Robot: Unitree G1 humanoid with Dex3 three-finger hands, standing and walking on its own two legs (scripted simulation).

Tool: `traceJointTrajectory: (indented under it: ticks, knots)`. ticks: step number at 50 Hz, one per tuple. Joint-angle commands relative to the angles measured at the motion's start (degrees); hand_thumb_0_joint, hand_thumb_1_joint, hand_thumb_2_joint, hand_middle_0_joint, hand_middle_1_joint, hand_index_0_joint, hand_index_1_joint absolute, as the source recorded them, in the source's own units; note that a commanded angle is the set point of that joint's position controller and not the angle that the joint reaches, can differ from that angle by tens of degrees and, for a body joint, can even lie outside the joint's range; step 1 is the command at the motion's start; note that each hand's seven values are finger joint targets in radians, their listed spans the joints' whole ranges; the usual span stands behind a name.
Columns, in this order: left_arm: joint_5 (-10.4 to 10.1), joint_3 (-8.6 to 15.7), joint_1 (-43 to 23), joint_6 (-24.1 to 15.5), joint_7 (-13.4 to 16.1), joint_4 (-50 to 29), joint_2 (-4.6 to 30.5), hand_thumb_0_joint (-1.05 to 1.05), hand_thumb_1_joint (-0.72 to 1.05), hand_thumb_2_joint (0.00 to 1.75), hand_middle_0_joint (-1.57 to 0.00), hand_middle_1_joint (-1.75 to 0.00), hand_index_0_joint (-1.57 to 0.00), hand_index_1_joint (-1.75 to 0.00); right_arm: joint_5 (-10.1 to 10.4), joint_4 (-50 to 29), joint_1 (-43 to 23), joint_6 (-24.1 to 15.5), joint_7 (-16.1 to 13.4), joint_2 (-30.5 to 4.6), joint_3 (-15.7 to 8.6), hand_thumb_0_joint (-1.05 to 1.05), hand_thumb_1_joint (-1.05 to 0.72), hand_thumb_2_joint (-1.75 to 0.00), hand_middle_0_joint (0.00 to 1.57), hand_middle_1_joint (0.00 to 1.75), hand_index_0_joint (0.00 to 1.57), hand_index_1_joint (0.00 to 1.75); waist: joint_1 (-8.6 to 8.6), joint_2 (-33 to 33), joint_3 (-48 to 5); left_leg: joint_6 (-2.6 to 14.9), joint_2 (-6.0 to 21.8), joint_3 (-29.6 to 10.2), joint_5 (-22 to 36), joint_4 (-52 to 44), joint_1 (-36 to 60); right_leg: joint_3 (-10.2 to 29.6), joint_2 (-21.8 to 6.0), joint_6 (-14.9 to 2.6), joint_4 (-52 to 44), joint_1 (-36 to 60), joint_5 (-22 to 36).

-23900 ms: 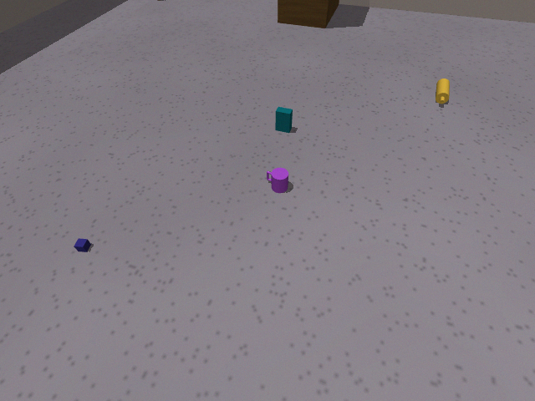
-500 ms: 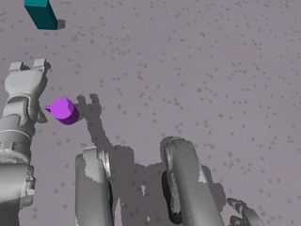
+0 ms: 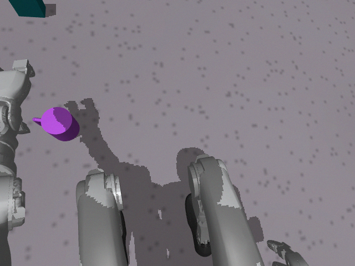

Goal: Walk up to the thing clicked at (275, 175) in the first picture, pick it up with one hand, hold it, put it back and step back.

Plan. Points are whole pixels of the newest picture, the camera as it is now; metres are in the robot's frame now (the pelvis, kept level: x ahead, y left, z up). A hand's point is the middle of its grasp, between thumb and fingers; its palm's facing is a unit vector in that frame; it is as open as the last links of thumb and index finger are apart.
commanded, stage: withdraw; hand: left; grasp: from above
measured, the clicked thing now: (56, 124) +0.50 +0.31 -0.35
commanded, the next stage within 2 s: none
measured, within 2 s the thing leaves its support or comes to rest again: neither
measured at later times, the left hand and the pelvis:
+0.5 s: hand (11, 108) +0.46 +0.31 -0.10, palm faces -0.46 -0.03 -0.88, open 13.9 cm; pelvis +0.00 +0.00 +0.02, yaw +0 degrees
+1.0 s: hand (24, 110) +0.46 +0.30 -0.12, palm faces -0.40 -0.02 -0.91, open 13.6 cm; pelvis +0.00 +0.00 +0.01, yaw +0 degrees
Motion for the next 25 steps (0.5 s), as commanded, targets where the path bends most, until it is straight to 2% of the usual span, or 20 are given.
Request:
traceJointTrajectory:
  ticks: [1,4,6,7,8,10,12,14,16,17,18,19,22,24,25]
  knots:
    - [-2.34,-0.84,-19.75,0.17,-0.09,-12.27,9.05,0.00,-0.49,0.95,-0.08,-0.99,-0.09,-0.97,0.57,-1.58,11.72,0.07,-0.26,-12.84,-4.69,0.00,-0.90,-0.90,0.20,0.30,0.20,0.30,-0.39,15.97,-40.22,2.21,-0.45,5.28,6.73,-16.20,34.72,-6.42,1.67,-6.09,-14.20,17.10,10.38]
    - [-3.18,-1.05,-19.19,0.05,-0.41,-13.66,8.92,0.00,-0.49,0.95,-0.07,-0.99,-0.09,-0.97,0.98,-1.57,11.60,0.29,-0.60,-12.90,-4.75,0.00,-0.90,-0.90,0.20,0.30,0.20,0.30,-0.15,14.66,-38.39,2.30,-0.52,4.75,3.91,-16.97,33.66,-6.44,1.64,-6.09,-15.02,16.33,8.01]
    - [-2.50,0.42,-18.02,0.27,0.25,-15.00,11.86,0.00,-0.50,0.95,-0.07,-0.99,-0.09,-0.98,1.27,-2.03,10.92,0.55,-0.69,-12.86,-4.65,0.00,-0.90,-0.90,0.20,0.30,0.20,0.30,1.51,14.56,-40.62,2.27,-0.56,4.98,5.16,-17.18,35.17,-6.12,1.73,-6.19,-15.02,17.67,8.90]
    - [-2.48,0.67,-17.97,0.45,0.67,-15.75,11.60,0.00,-0.49,0.95,-0.07,-0.99,-0.09,-0.97,1.37,-2.24,10.89,0.69,-0.78,-12.54,-4.40,0.00,-0.90,-0.90,0.20,0.30,0.20,0.30,1.60,14.82,-41.65,2.29,-0.65,5.37,6.67,-17.00,35.54,-5.91,1.79,-6.10,-15.34,18.79,10.26]
    - [-2.25,1.92,-17.80,0.71,1.26,-16.36,12.92,0.00,-0.49,0.94,-0.08,-0.98,-0.10,-0.96,1.52,-2.38,10.62,0.75,-0.81,-12.67,-4.33,0.00,-0.90,-0.90,0.20,0.30,0.20,0.30,1.99,15.19,-41.74,2.20,-0.70,4.94,6.91,-17.78,36.21,-5.95,1.53,-6.12,-14.94,18.61,10.47]
    - [-1.99,2.14,-15.46,1.36,1.82,-13.30,12.52,0.00,-0.48,0.94,-0.09,-0.97,-0.10,-0.95,1.68,-2.39,9.65,0.94,-1.04,-12.23,-3.87,0.00,-0.90,-0.90,0.20,0.30,0.20,0.30,1.82,13.40,-37.85,2.40,-0.64,4.68,5.46,-18.44,34.53,-5.94,1.49,-5.99,-15.73,17.56,9.20]
    - [-1.90,1.73,-15.99,1.42,1.53,-12.52,12.91,0.00,-0.49,0.95,-0.08,-0.97,-0.09,-0.96,1.57,-2.64,8.65,1.04,-1.18,-11.66,-3.40,0.00,-0.90,-0.90,0.20,0.30,0.20,0.30,1.24,11.95,-36.23,2.84,-0.76,5.25,4.36,-18.08,32.29,-5.47,1.83,-5.95,-16.85,18.03,8.20]
    - [-1.32,3.02,-15.49,1.29,1.29,-10.83,15.41,0.00,-0.48,0.93,-0.10,-0.95,-0.11,-0.94,1.64,-2.50,8.49,0.88,-1.43,-11.83,-3.15,0.00,-0.91,-0.90,0.20,0.30,0.20,0.30,1.74,11.12,-35.13,3.06,-0.86,5.45,3.75,-17.69,30.72,-4.98,1.65,-5.88,-17.04,18.07,7.16]
    - [-1.69,0.46,-15.83,0.87,0.46,-8.09,12.06,0.00,-0.48,0.94,-0.10,-0.95,-0.11,-0.94,1.41,-2.56,7.97,0.52,-1.34,-11.37,-2.75,0.00,-0.91,-0.90,0.20,0.30,0.20,0.30,0.40,9.21,-32.63,3.27,-0.81,5.64,2.78,-17.31,28.63,-5.02,2.12,-5.89,-17.52,17.59,6.31]
    - [-1.67,0.05,-15.80,0.61,0.07,-6.50,11.25,0.00,-0.48,0.93,-0.10,-0.95,-0.11,-0.93,1.45,-2.13,8.30,0.33,-1.44,-11.64,-2.79,0.00,-0.91,-0.90,0.20,0.30,0.20,0.30,-0.17,8.53,-30.98,3.28,-0.72,5.05,1.72,-17.45,28.61,-5.13,1.82,-5.88,-17.56,15.86,5.41]
    - [-2.13,-1.35,-16.82,0.02,-0.57,-6.60,8.81,0.00,-0.47,0.93,-0.10,-0.95,-0.11,-0.94,1.34,-1.90,8.60,0.07,-1.31,-11.57,-2.72,0.00,-0.91,-0.90,0.20,0.30,0.20,0.30,-1.10,9.92,-29.73,3.02,-0.63,4.82,1.83,-17.73,28.76,-5.35,1.66,-5.93,-16.89,15.53,5.95]
    - [-2.30,-1.65,-17.63,-0.43,-1.07,-6.17,9.02,0.00,-0.48,0.93,-0.10,-0.95,-0.11,-0.94,1.21,-1.76,8.50,-0.24,-1.36,-11.90,-2.68,0.00,-0.91,-0.90,0.20,0.30,0.20,0.30,-1.13,9.90,-29.66,2.99,-0.58,4.59,1.18,-17.59,28.89,-5.37,1.69,-5.94,-16.88,14.83,5.44]
    - [-2.01,-1.78,-20.66,-1.90,-1.73,-10.34,9.40,0.00,-0.48,0.93,-0.10,-0.95,-0.11,-0.94,1.03,-1.65,9.37,-0.50,-1.26,-12.56,-3.30,0.00,-0.91,-0.90,0.20,0.30,0.20,0.30,-0.68,14.42,-33.54,2.06,-0.42,3.79,2.49,-18.46,33.51,-5.90,1.38,-6.19,-15.36,14.46,6.75]
    - [-1.84,-2.63,-21.75,-2.22,-1.60,-13.13,7.76,0.00,-0.49,0.94,-0.09,-0.97,-0.10,-0.95,0.99,-1.59,10.02,-0.40,-1.08,-12.61,-3.84,0.00,-0.91,-0.90,0.20,0.30,0.20,0.30,-0.26,16.23,-37.98,1.56,-0.32,3.73,5.03,-18.62,37.13,-6.25,1.37,-6.26,-15.09,15.28,8.88]
    - [-1.79,-1.88,-22.05,-2.16,-1.18,-15.19,8.75,0.00,-0.49,0.94,-0.09,-0.96,-0.10,-0.95,0.96,-1.69,10.61,-0.33,-0.99,-12.85,-4.20,0.00,-0.91,-0.90,0.20,0.30,0.20,0.30,0.13,17.94,-40.38,1.27,-0.33,3.71,7.29,-18.95,39.51,-6.31,1.12,-6.25,-14.78,16.26,10.75]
